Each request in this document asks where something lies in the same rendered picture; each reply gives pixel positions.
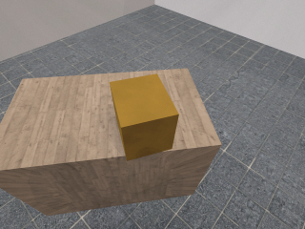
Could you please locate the carton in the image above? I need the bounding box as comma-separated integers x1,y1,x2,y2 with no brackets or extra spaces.
110,73,179,161

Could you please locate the pedestal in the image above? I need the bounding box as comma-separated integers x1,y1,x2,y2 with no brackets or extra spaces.
0,68,222,216

